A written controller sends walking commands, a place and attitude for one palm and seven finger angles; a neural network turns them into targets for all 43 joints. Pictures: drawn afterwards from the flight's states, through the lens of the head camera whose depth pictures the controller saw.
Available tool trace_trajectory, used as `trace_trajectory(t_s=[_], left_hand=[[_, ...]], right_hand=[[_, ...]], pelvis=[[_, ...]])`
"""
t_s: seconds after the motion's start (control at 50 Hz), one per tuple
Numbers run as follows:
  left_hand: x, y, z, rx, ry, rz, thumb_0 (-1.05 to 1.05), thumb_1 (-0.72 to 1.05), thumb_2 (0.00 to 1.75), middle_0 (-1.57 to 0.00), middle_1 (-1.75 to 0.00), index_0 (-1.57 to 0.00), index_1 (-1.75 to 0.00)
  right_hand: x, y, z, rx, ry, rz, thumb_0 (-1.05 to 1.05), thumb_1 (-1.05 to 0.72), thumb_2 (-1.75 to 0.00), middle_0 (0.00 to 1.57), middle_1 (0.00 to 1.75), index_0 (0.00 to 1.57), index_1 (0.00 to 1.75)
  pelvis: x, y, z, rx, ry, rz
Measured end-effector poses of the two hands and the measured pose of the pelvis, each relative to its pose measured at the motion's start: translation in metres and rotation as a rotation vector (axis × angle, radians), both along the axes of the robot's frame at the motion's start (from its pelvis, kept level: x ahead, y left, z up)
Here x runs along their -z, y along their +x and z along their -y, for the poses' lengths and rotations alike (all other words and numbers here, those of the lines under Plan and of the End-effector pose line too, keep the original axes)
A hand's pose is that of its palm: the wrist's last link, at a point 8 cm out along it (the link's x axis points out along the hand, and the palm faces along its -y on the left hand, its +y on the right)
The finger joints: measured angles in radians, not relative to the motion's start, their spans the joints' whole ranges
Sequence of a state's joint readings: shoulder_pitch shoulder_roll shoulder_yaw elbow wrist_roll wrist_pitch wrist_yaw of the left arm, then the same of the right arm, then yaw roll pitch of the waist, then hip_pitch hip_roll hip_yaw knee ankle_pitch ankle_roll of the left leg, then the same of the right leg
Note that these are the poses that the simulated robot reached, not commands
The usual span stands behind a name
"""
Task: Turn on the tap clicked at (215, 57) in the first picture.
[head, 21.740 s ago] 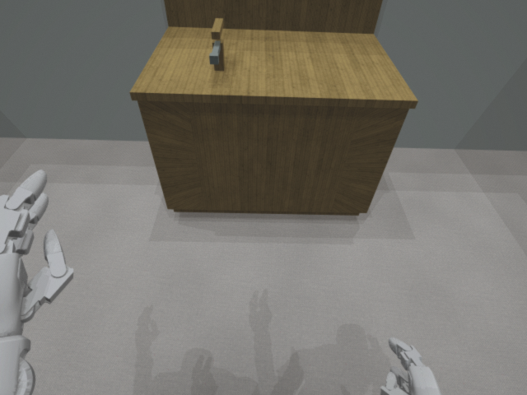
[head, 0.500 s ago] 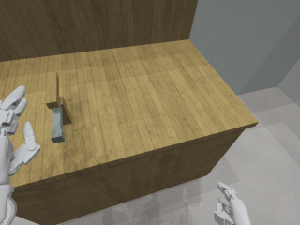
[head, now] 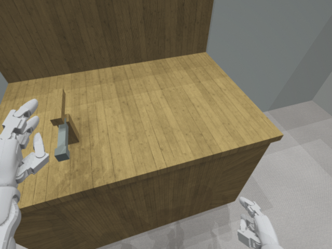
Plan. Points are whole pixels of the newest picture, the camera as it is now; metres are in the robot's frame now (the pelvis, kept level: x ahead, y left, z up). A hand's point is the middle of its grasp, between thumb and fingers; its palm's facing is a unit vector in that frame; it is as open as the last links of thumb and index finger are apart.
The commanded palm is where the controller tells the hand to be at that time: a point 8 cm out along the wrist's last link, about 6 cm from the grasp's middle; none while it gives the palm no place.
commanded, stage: turn the palm inward beside the body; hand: left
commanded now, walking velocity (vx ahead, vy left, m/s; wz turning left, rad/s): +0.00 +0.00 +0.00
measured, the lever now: (62, 153) +0.33 +0.31 +0.03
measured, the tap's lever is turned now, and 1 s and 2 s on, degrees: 0 0 0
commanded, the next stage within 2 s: reach beside the lever's end, fingers flat in 1.96 s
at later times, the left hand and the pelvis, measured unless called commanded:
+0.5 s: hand (60, 171) +0.21 +0.22 +0.15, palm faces +0.44 -0.84 -0.31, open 7.4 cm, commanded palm +0.15 +0.26 +0.16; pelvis +0.01 -0.06 -0.01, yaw +2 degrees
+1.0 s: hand (55, 193) +0.18 +0.22 +0.14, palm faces +0.50 -0.85 -0.19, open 7.4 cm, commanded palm +0.13 +0.25 +0.14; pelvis +0.00 -0.04 -0.02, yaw +3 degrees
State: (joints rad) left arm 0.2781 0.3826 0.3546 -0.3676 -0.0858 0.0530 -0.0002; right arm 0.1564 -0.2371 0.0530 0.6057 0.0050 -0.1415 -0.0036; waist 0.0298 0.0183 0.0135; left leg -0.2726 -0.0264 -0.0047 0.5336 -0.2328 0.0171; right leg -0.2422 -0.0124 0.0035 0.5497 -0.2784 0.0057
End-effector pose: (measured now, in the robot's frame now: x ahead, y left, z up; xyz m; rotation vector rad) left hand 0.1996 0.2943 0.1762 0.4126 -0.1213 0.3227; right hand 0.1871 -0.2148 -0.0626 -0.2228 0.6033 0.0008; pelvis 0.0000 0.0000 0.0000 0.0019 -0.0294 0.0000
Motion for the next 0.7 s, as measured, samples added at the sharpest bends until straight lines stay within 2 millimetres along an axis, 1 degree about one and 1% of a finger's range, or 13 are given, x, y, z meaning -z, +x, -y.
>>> trace_trajectory(t_s=[0.04,0.08,0.14,0.2,0.24,0.28,0.38,0.46,0.52,0.6,0.7], left_hand=[[0.013,-0.013,0.014,0.018,-0.001,-0.018,0.02,0.9,0.9,-0.21,-0.3,-0.21,-0.3],[0.017,-0.026,0.02,0.003,0.002,0.016,0.02,0.89,0.9,-0.21,-0.3,-0.21,-0.3],[0.01,-0.044,0.017,-0.077,0.023,0.115,0.02,0.89,0.9,-0.22,-0.3,-0.22,-0.31],[0.003,-0.054,0.009,-0.163,0.024,0.173,0.02,0.89,0.9,-0.22,-0.3,-0.22,-0.31],[0.003,-0.055,0.008,-0.19,0.008,0.165,0.02,0.89,0.9,-0.21,-0.3,-0.22,-0.3],[0.005,-0.051,0.01,-0.189,-0.01,0.13,0.02,0.89,0.9,-0.21,-0.3,-0.21,-0.3],[0.011,-0.034,0.029,-0.128,-0.03,0.048,0.02,0.89,0.9,-0.21,-0.3,-0.21,-0.3],[0.01,-0.029,0.039,-0.099,-0.038,0.058,0.02,0.89,0.9,-0.21,-0.3,-0.21,-0.3],[0.009,-0.033,0.041,-0.11,-0.049,0.067,0.02,0.89,0.9,-0.21,-0.3,-0.21,-0.3],[0.014,-0.042,0.038,-0.144,-0.076,0.061,0.02,0.89,0.9,-0.21,-0.3,-0.21,-0.3],[0.024,-0.052,0.037,-0.169,-0.108,0.058,0.02,0.89,0.9,-0.21,-0.3,-0.21,-0.3]], right_hand=[[-0.001,0.003,0.005,0.001,-0.007,0.023,0.01,-0.9,-0.9,0.21,0.3,0.2,0.3],[0.0,0.005,0.009,-0.005,-0.018,0.032,0.01,-0.91,-0.9,0.21,0.3,0.2,0.3],[0.007,0.006,0.015,-0.03,-0.032,0.024,0.01,-0.91,-0.9,0.2,0.3,0.2,0.3],[0.017,0.007,0.021,-0.053,-0.038,0.003,0.01,-0.91,-0.9,0.2,0.3,0.2,0.3],[0.023,0.007,0.024,-0.058,-0.039,-0.006,0.01,-0.91,-0.9,0.2,0.3,0.2,0.3],[0.026,0.008,0.028,-0.054,-0.036,-0.008,0.01,-0.91,-0.9,0.2,0.3,0.2,0.3],[0.029,0.01,0.039,-0.014,-0.016,0.011,0.01,-0.91,-0.9,0.21,0.3,0.2,0.3],[0.028,0.012,0.051,0.021,-0.005,0.025,0.01,-0.9,-0.9,0.21,0.3,0.2,0.3],[0.028,0.012,0.06,0.04,-0.009,0.027,0.01,-0.91,-0.9,0.21,0.3,0.2,0.3],[0.028,0.012,0.069,0.054,-0.029,0.025,0.01,-0.91,-0.9,0.2,0.3,0.2,0.3],[0.027,0.013,0.07,0.048,-0.048,0.038,0.01,-0.91,-0.9,0.2,0.3,0.2,0.3]], pelvis=[[0.003,-0.001,0.006,-0.001,0.003,-0.006],[0.006,-0.003,0.013,-0.007,0.002,-0.01],[0.011,-0.005,0.023,-0.028,-0.003,-0.013],[0.014,-0.006,0.032,-0.05,-0.007,-0.012],[0.015,-0.006,0.038,-0.06,-0.007,-0.009],[0.015,-0.006,0.042,-0.066,-0.005,-0.007],[0.014,0.0,0.051,-0.058,-0.001,-0.016],[0.015,0.009,0.056,-0.045,0.005,-0.033],[0.015,0.015,0.057,-0.041,0.009,-0.04],[0.015,0.019,0.057,-0.045,0.01,-0.044],[0.015,0.017,0.054,-0.055,0.006,-0.044]])
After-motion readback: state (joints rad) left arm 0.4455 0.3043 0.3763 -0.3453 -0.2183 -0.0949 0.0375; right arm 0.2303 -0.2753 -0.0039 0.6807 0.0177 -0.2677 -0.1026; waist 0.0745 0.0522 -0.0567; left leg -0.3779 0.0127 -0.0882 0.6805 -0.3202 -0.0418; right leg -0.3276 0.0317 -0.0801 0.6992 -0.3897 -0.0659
